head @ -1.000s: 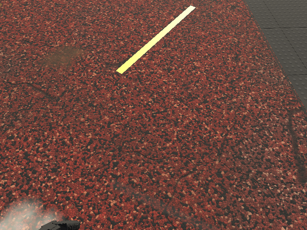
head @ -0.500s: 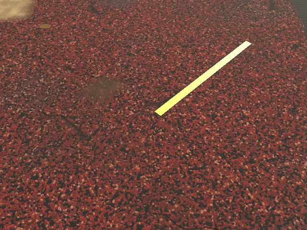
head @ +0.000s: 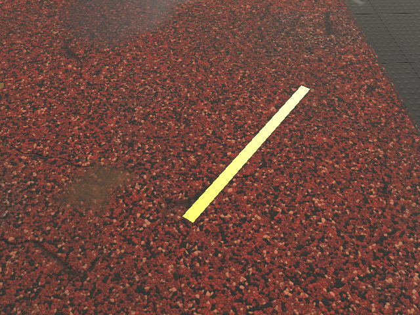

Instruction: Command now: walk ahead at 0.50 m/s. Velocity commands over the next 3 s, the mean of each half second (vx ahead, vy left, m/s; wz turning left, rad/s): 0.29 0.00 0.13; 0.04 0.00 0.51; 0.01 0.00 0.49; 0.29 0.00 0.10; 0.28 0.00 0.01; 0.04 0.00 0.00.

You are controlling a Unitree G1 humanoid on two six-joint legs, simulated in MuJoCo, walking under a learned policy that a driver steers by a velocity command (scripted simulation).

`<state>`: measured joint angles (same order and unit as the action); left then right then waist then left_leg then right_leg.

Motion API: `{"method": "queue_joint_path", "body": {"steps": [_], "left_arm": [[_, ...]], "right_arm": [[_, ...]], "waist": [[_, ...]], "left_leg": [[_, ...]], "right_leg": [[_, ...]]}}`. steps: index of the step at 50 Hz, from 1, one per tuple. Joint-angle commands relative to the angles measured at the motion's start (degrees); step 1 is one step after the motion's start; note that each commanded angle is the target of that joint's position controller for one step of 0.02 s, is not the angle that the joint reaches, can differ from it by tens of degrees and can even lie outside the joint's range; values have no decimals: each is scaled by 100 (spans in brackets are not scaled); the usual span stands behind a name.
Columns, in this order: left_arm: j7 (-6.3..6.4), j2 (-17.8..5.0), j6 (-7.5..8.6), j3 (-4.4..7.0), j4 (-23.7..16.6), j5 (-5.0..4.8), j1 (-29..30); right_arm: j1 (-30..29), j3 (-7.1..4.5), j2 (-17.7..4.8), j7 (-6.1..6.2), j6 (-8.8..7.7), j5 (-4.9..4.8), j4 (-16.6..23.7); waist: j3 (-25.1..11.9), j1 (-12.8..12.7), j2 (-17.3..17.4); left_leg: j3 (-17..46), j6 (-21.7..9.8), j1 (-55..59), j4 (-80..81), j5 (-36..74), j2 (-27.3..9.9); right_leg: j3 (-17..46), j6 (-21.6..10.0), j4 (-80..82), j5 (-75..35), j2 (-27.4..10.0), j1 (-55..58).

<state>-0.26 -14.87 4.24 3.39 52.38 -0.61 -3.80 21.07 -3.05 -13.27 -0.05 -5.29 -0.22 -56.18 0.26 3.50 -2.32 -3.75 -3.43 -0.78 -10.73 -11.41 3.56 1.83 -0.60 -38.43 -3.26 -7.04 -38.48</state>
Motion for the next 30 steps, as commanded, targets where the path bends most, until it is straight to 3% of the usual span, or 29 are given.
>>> {"method": "queue_joint_path", "body": {"steps": [1, 5, 6, 7, 8, 9, 10, 11, 12, 13, 14, 15, 17, 18, 21, 26, 30], "left_arm": [[-71, -218, 86, -9, -453, -34, 717], [-199, -369, 162, 11, -634, -63, 921], [-210, -461, 179, 53, -595, -42, 717], [-205, -605, 198, 135, -465, 6, 234], [-185, -846, 213, 262, -184, 59, -614], [-141, -1247, 224, 354, 23, 190, -1502], [-130, -1570, 164, 387, 134, 200, -1775], [-142, -1108, 119, 269, 136, 76, -1893], [-122, -896, 119, 196, 42, 26, -1314], [-97, -684, 128, 128, -72, 55, -803], [-85, -504, 147, 72, -94, 85, -507], [-76, -375, 160, 24, -60, 150, -347], [-70, -362, 187, 6, 24, 273, -210], [-34, -530, 181, 50, 33, 281, -130], [138, -866, 56, 160, 13, 195, -70], [307, -913, -185, 199, -12, 135, -131], [337, -1050, -368, 259, -58, 69, -260]], "right_arm": [[218, -197, -936, 53, -22, -46, 118], [305, -261, -1008, 99, 100, -79, -16], [189, -270, -1032, 112, 136, -61, -2], [55, -277, -1069, 125, 178, -51, 30], [21, -233, -970, 131, 214, -34, 60], [99, -150, -812, 141, 204, 65, 212], [979, 87, -44, 75, 107, 103, 137], [882, -22, -531, 58, 10, -35, -21], [336, -105, -791, 59, -31, -188, 127], [-20, -105, -790, 107, -14, -195, 187], [-213, -155, -785, 167, 58, -135, 197], [-125, -181, -719, 197, 166, -116, 179], [87, -150, -384, 231, 361, -94, 164], [0, -160, -391, 255, 425, -86, 267], [-373, -210, -545, 256, 539, -48, 548], [-1030, -266, -604, 165, 660, -67, 903], [-1371, -301, -630, 56, 691, -77, 1182]], "waist": [[457, 42, 555], [465, -59, 619], [355, -210, 690], [27, -488, 788], [-511, -867, 711], [-1366, -1058, 159], [-2247, -659, -1370], [-2621, -895, -800], [-1727, -811, -636], [-1189, -656, -180], [-812, -516, 42], [-684, -310, -36], [-618, -96, -203], [-532, -51, -316], [-571, -96, -290], [-278, -328, -245], [-223, -434, -258]], "left_leg": [[647, -774, -178, 431, 1225, -1554], [719, -671, 612, -57, 1858, -1906], [672, -575, 666, -381, 2681, -1867], [562, -450, 656, -993, 3854, -1725], [359, -234, 412, -2026, 4337, -1380], [170, 43, -768, -3603, 2752, -993], [238, 481, -2893, -5850, -2072, 107], [1251, 493, -3125, -6628, -2746, 72], [1181, 437, -3558, -6678, -2497, -237], [978, 443, -3541, -6339, -2100, -546], [898, 470, -3316, -5966, -1801, -715], [899, 468, -2841, -5685, -1601, -857], [846, 493, -2208, -5153, -1302, -870], [761, 524, -2236, -4912, -1182, -837], [652, 551, -2443, -4359, -544, -903], [447, 519, -2599, -3690, -233, -954], [211, 461, -2664, -3187, -751, -830]], "right_leg": [[-175, -21, 553, -283, 176, 80], [-149, -269, 923, 402, 257, 72], [-225, -342, 1015, 572, 384, 451], [-416, -437, 1107, 548, 623, 1203], [-507, -586, 1248, -44, 740, 2391], [443, -925, 829, -1888, -220, 4200], [2741, -2119, 966, -3111, -1757, 6196], [3072, -2155, 1248, -2925, -1658, 6046], [2092, -1881, 1306, -2995, -1432, 5316], [1441, -1629, 1464, -2934, -1194, 4512], [1081, -1482, 1701, -2768, -1038, 3750], [773, -1378, 1930, -2613, -910, 3154], [340, -1388, 2198, -2551, -815, 2453], [168, -1429, 2289, -2581, -804, 2337], [-98, -1445, 2511, -1844, -892, 2473], [-351, -1324, 2753, 21, -953, 2708], [-371, -1229, 2349, -105, -1172, 3287]]}}
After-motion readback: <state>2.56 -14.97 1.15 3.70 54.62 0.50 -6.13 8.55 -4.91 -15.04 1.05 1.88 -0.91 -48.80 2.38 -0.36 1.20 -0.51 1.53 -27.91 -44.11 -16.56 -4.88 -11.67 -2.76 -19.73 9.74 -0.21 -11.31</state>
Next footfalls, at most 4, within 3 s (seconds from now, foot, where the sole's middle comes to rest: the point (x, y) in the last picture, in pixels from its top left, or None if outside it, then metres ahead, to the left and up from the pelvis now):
0.18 right None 0.29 -0.15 -0.78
0.70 left None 0.28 0.09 -0.78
1.18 right None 0.37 -0.12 -0.78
1.56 left None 0.21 0.09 -0.78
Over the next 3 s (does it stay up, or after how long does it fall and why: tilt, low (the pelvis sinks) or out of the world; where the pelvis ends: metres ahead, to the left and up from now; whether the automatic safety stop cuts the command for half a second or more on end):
stays up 0.61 0.16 -0.01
